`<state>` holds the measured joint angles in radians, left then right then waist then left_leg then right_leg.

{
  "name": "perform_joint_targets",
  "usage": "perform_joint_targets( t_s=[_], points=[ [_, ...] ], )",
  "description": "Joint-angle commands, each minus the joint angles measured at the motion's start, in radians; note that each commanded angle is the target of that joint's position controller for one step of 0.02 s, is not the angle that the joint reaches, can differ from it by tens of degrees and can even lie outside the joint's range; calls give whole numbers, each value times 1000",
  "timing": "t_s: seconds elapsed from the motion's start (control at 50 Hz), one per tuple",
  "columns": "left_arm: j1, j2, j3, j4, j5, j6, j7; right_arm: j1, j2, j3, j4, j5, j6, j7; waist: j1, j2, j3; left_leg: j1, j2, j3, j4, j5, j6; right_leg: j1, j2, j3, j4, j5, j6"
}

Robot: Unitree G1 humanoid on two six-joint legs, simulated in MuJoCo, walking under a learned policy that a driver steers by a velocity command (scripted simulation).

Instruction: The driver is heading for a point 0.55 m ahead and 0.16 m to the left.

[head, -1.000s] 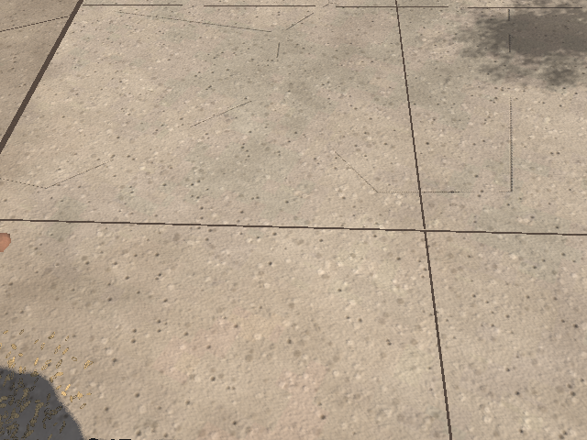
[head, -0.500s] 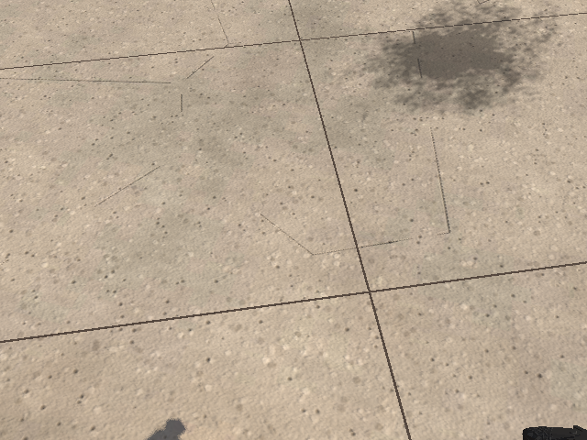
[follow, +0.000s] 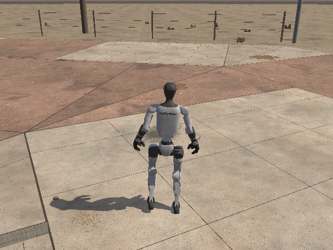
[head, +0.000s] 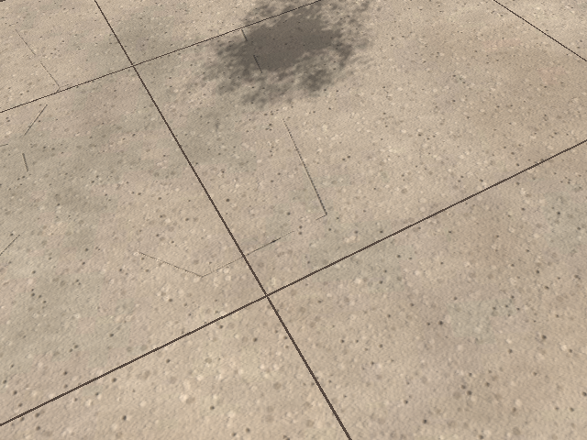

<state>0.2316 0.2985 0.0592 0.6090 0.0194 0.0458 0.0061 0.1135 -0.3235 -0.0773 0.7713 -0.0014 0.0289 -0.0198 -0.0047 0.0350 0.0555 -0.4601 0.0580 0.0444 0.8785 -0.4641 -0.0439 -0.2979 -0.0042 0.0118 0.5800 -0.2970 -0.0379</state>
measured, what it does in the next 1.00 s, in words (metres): walks ahead: left foot, then right foot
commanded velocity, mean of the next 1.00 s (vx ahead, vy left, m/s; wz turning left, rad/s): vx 0.39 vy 0.00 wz -0.04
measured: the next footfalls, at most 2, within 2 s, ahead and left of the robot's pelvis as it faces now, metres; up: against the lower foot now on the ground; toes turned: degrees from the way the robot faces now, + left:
left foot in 0.46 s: +0.20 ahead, +0.14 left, +0.00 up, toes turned -1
right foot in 0.96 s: +0.54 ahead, -0.09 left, +0.00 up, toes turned +1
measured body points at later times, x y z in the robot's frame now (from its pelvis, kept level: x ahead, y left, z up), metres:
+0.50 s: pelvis +0.12 +0.04 +0.00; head +0.14 +0.06 +0.45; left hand +0.18 +0.33 -0.13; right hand +0.28 -0.23 -0.09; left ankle +0.16 +0.14 -0.73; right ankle +0.01 -0.09 -0.71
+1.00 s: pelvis +0.38 +0.02 -0.01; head +0.43 +0.01 +0.43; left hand +0.63 +0.24 -0.08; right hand +0.34 -0.27 -0.15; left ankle +0.18 +0.14 -0.70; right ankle +0.50 -0.09 -0.73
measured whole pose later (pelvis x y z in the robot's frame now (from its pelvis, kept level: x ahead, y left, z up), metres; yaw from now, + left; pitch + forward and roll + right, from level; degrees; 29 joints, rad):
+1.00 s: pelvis +0.38 +0.02 -0.01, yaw +2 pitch +3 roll +0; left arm 0.01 0.25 0.03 0.62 0.01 -0.10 -0.03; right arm 0.43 -0.29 -0.04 0.92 0.01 -0.04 -0.01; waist -0.09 0.01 0.05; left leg -0.07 -0.01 -0.08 0.75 -0.50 0.01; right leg -0.50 0.00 -0.03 0.55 -0.08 -0.05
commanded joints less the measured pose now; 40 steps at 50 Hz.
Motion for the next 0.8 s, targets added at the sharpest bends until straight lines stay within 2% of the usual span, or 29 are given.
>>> perform_joint_targets(
  t_s=[0.02, 0.04, 0.08, 0.12, 0.18, 0.26, 0.34, 0.38, 0.4, 0.42, 0.44, 0.46, 0.48, 0.5, 0.52, 0.54, 0.56, 0.58, 0.64, 0.7, 0.74, 0.8],
  points=[
    [10, 151, 43, -50, -13, -49, 7, -13, -101, -33, -49, 2, -14, -4, 22, -175, -114, -197, 2, -71, 220, 49, 2, 175, -236, 311, -316, -16, -168],
    [17, 134, 33, -36, -22, -54, 11, -7, -100, -34, -43, -1, -18, 1, 23, -194, -97, -216, 5, -65, 222, 121, -2, 185, -221, 315, -350, -128, -161],
    [46, 112, 21, -17, -13, -65, 16, -16, -95, -33, -40, 14, -37, 16, 25, -211, -61, -239, 4, -65, 172, 206, 1, 215, -216, 333, -410, -206, -158],
    [72, 121, 24, -3, -9, -79, 22, -51, -94, -32, -40, 16, -59, 23, 41, -188, -37, -265, 7, -73, 66, 261, 7, 273, -223, 323, -432, -150, -157],
    [86, 146, 34, 17, -17, -94, 23, -70, -67, -20, -34, 12, -82, 34, 53, -174, -31, -219, 5, -69, -101, 302, 6, 291, -223, 284, -441, -79, -158],
    [102, 169, 45, 44, -28, -98, 13, -84, -55, -7, -33, 19, -95, 46, 68, -161, -4, -136, 0, -56, -232, 300, 8, 222, -234, 268, -449, -90, -178],
    [122, 174, 49, 72, -37, -98, 3, -104, -56, 5, -43, 26, -112, 56, 78, -147, 11, -69, -4, -45, -307, 274, 35, 188, -245, 265, -425, -92, -186],
    [120, 171, 49, 82, -40, -94, -2, -85, -64, 7, -40, 30, -122, 61, 61, -144, 5, -2, -9, -36, -343, 274, 59, 174, -249, 265, -399, -73, -179],
    [109, 166, 47, 84, -41, -91, -4, -49, -67, 7, -27, 29, -126, 62, 33, -137, -4, 69, -17, -24, -379, 299, 72, 151, -239, 250, -370, -53, -165],
    [107, 152, 42, 87, -40, -89, -5, 6, -75, 2, -5, 27, -127, 60, 5, -128, -23, 163, -34, -7, -400, 303, 81, 118, -217, 231, -324, -23, -149],
    [104, 123, 31, 89, -32, -88, -5, 105, -98, -10, 27, 28, -128, 52, -40, -115, -62, 306, -36, -16, -412, 284, 97, 59, -177, 194, -223, 43, -122],
    [89, 63, 9, 73, -20, -92, -6, 243, -162, -27, 52, 21, -132, 43, -98, 8, -148, 491, 108, -200, -470, 218, 152, -49, -88, 96, 63, 55, -66],
    [112, 21, -3, 17, -23, -114, 0, 321, -287, -56, 67, 12, -127, 45, -89, 291, -210, 698, 316, -625, -600, 19, 306, -366, 49, -5, 399, -200, 8],
    [86, 113, 19, 25, -41, -128, 5, 307, -201, -34, 61, 15, -133, 52, -105, 173, -175, 676, 330, -736, -662, -160, 334, -485, 22, 97, 563, -266, 16],
    [56, 146, 30, 23, -58, -135, 0, 250, -149, -16, 48, 14, -134, 51, -83, 131, -89, 619, 305, -638, -666, -154, 301, -545, -28, 106, 607, -180, -1],
    [46, 133, 27, 32, -55, -136, -1, 203, -117, -6, 33, 6, -133, 49, -62, 89, -62, 566, 259, -541, -670, -72, 274, -535, -65, 85, 598, -94, -5],
    [24, 123, 27, 31, -40, -136, -2, 173, -92, 3, 27, 4, -130, 49, -50, 62, -30, 512, 227, -471, -686, 28, 265, -526, -89, 76, 558, -29, -1],
    [22, 110, 28, 32, -33, -134, -5, 156, -78, 10, 22, -3, -130, 47, -32, 68, -22, 459, 197, -405, -703, 122, 251, -480, -109, 75, 522, 24, 4],
    [16, 72, 21, 31, -26, -123, -10, 166, -89, 8, 29, 3, -133, 40, -17, 59, -20, 409, 160, -283, -737, 367, 259, -447, -113, 40, 446, 118, 36],
    [-65, 42, 9, 2, -23, -124, -9, 192, -105, 7, 44, 8, -128, 30, -32, 33, -8, 398, 132, -187, -744, 549, 248, -439, -106, 18, 271, 234, 59],
    [-134, 19, -1, -15, -28, -132, -18, 219, -110, 8, 54, 12, -123, 24, -55, 38, 3, 377, 108, -136, -753, 568, 231, -384, -87, -5, 134, 334, 57],
    [-244, 10, -8, -46, -35, -142, -36, 292, -117, 8, 82, 21, -114, 19, -94, 25, 35, 399, 126, -138, -750, 543, 232, -343, -59, -21, 7, 403, 49]
  ],
)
